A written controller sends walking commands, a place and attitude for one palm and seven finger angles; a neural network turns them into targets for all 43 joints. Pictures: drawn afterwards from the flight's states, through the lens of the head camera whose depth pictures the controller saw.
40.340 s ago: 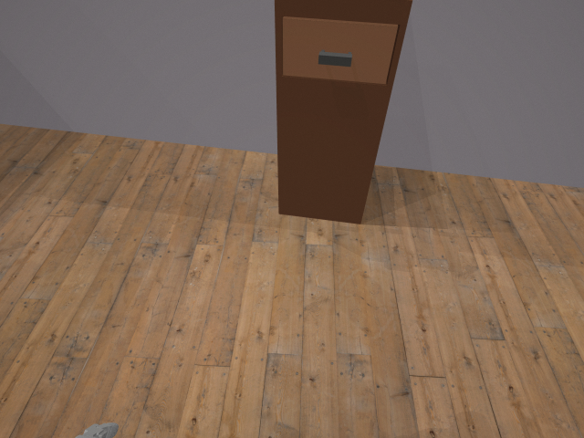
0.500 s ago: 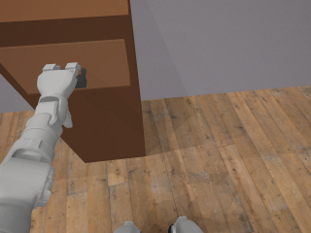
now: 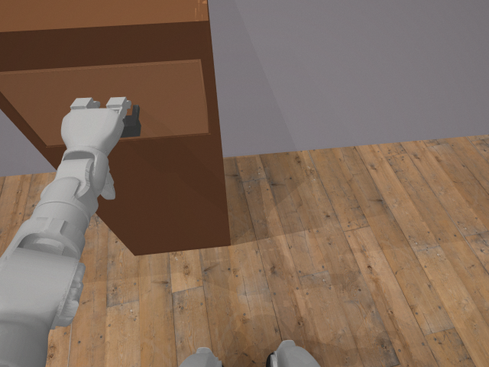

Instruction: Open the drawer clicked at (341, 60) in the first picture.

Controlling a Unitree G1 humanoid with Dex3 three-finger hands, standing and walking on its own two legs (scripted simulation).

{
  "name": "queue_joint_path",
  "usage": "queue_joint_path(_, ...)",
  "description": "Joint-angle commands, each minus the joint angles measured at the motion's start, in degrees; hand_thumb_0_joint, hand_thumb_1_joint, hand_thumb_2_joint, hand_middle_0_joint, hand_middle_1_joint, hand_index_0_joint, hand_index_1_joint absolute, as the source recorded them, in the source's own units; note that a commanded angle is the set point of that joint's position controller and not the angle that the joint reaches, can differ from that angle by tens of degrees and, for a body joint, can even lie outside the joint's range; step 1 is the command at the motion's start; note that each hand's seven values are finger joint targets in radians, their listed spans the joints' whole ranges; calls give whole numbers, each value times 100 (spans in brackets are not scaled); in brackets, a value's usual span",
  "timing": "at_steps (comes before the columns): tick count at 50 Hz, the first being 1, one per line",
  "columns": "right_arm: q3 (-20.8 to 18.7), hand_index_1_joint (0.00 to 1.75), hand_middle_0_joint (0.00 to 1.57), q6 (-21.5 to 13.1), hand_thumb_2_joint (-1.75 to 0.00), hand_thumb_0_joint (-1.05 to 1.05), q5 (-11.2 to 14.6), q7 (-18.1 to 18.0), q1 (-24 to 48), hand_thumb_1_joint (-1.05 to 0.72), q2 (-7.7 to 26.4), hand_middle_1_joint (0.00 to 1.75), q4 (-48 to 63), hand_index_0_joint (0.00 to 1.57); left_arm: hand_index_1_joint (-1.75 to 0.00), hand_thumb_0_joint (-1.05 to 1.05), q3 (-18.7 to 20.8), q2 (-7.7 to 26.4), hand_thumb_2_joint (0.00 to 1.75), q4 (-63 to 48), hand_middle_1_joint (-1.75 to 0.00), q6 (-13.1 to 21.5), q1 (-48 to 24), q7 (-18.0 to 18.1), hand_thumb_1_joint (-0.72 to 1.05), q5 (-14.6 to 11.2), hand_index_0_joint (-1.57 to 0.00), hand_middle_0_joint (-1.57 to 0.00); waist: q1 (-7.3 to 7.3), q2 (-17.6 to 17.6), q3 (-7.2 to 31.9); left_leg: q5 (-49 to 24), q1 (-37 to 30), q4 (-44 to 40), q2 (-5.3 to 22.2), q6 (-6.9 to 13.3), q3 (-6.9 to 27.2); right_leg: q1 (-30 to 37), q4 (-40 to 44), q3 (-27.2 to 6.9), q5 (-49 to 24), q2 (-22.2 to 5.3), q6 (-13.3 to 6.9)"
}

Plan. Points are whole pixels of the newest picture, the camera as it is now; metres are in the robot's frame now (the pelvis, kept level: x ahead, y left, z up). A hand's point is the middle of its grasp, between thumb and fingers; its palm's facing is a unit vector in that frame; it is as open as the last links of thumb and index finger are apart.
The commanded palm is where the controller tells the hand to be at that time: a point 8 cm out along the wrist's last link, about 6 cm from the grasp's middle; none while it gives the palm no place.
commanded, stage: lift the hand off the handle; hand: left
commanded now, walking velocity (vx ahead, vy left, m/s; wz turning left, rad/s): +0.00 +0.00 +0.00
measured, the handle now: (112, 119) +0.55 +0.23 +0.06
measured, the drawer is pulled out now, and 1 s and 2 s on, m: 0.00 0.00 0.00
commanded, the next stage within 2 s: open the thumb to release the handle in 0.52 s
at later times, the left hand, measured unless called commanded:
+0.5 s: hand (100, 136) +0.49 +0.23 +0.08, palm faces -0.08 +0.02 -1.00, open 14.7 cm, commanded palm +0.53 +0.24 +0.18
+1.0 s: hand (101, 137) +0.49 +0.23 +0.08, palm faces +0.00 +0.02 -1.00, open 14.9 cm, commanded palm +0.50 +0.23 +0.12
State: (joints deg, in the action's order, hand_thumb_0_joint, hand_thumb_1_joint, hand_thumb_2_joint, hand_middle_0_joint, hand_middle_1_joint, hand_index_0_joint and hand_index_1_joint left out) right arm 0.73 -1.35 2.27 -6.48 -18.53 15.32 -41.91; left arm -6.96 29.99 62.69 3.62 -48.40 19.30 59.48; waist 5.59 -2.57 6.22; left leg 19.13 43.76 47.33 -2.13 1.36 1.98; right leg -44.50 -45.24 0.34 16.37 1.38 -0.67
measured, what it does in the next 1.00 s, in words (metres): stands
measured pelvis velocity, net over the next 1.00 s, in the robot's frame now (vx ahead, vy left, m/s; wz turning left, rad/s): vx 0.04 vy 0.00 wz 0.03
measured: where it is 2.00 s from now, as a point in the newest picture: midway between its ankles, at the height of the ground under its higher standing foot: outside the picture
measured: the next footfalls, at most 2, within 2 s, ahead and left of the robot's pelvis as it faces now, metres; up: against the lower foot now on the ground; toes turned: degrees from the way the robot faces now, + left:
none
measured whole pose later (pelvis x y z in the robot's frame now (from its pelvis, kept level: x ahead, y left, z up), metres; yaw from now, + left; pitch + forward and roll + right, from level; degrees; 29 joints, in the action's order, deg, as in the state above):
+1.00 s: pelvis +0.04 +0.00 +0.02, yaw +2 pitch +13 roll -1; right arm -1.8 0.4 1.8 -3.3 -15.9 14.6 -41.8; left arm -8.6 26.3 54.4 5.2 -43.5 17.1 59.8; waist 1.1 -2.8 6.0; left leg 19.7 34.2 40.8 -2.8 1.2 3.7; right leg -34.6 -39.4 1.8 18.1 0.6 -1.1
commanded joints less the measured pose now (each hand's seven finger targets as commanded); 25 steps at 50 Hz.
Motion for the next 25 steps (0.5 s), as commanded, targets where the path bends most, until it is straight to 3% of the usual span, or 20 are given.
queue_joint_path(1, -260, 30, 20, -169, -90, 0, 23, -87, -554, -90, 859, 30, 415, 20, -30, 0, 543, 1826, 30, -1461, -30, -187, -3663, 207, -50, -174, -15, -15, 324, -168, 1996, 738, -1009, -913, 26, 144, -135, 1043, 896, -86, 729, 57, 7)
queue_joint_path(3, -258, 30, 20, -154, -90, 0, 23, -112, -529, -90, 870, 30, 416, 20, -30, 0, 685, 2029, 30, -1639, -30, -192, -3793, 199, -50, -206, -15, -15, 304, -56, 2188, 518, -1152, -907, 42, 159, -116, 1236, 909, -91, 556, 64, 7)
queue_joint_path(5, -261, 30, 20, -160, -90, 0, 41, -134, -523, -90, 856, 30, 427, 20, -30, 0, 781, 2193, 30, -1846, -30, -190, -3827, 187, -50, -200, -15, -15, 249, -207, 2349, 352, -1299, -916, 41, 151, -128, 1364, 903, -94, 436, 56, 9)
queue_joint_path(6, -254, 30, 20, -165, -90, 0, 42, -147, -511, -90, 821, 30, 449, 20, -30, 0, 680, 2070, 30, -1938, -30, -181, -3900, 171, -50, -199, -15, -15, 244, -211, 2394, 280, -1366, -939, 19, 146, -130, 1425, 922, -85, 393, 56, 17)
queue_joint_path(10, -257, 30, 20, -168, -90, 0, 65, -157, -503, -90, 820, 30, 432, 20, -30, 0, 813, 2196, 30, -2190, -30, -114, -3908, 105, -50, -289, -15, -15, 214, -207, 2281, -7, -1558, -1001, 45, 139, -89, 1556, 990, -62, 151, 66, 5)
queue_joint_path(14, -292, 30, 20, -216, -90, 0, 71, -162, -489, -90, 801, 30, 453, 20, -30, 0, 694, 1986, 30, -2548, -30, -21, -4012, 50, -50, -330, -15, -15, 211, -309, 2405, -312, -1981, -1075, 39, 128, -81, 1608, 1062, -23, -60, 84, -4)
queue_joint_path(17, -289, 30, 20, -232, -90, 0, 88, -163, -486, -90, 805, 30, 429, 20, -30, 0, 738, 2067, 30, -2671, -30, 9, -4046, 6, -50, -342, -15, -15, 188, -294, 2291, -410, -2052, -1147, 41, 119, -69, 1692, 1105, -9, -147, 88, -19)
queue_joint_path(19, -316, 30, 20, -248, -90, 0, 67, -158, -498, -90, 794, 30, 426, 20, -30, 0, 778, 2084, 30, -2957, -30, 85, -4118, -9, -50, -367, -15, -15, 141, -411, 2579, -760, -2273, -1137, 24, 113, -90, 1904, 1103, -26, -456, 76, -24)
queue_joint_path(21, -325, 30, 20, -262, -90, 0, 79, -148, -500, -90, 788, 30, 416, 20, -30, 0, 713, 1976, 30, -3048, -30, 90, -4144, -36, -50, -398, -15, -15, 141, -378, 2539, -915, -2411, -1179, 25, 96, -70, 1926, 1123, 12, -575, 91, -33)
queue_joint_path(24, -353, 30, 20, -274, -90, 0, 79, -145, -491, -90, 796, 30, 400, 20, -30, 0, 899, 2184, 30, -3339, -30, 152, -4158, -66, -50, -410, -15, -15, 87, -388, 2720, -1241, -2592, -1189, 20, 94, -89, 2156, 1137, -9, -896, 81, -37)
queue_joint_path(25, -361, 30, 20, -285, -90, 0, 89, -134, -469, -90, 788, 30, 420, 20, -30, 0, 788, 2036, 30, -3421, -30, 154, -4153, -87, -50, -454, -15, -15, 89, -483, 2683, -1310, -2672, -1210, 15, 78, -94, 2155, 1156, 3, -968, 90, -44)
